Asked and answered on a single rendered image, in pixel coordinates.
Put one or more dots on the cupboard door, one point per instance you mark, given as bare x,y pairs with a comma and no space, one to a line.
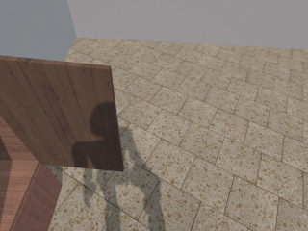
63,112

